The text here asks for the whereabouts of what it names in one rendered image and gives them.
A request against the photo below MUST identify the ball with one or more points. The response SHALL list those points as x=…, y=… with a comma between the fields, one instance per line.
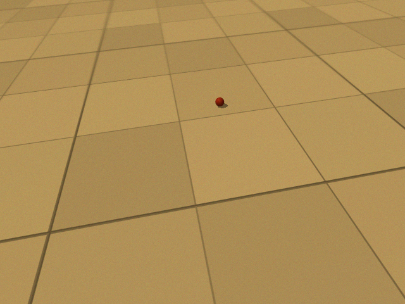
x=219, y=101

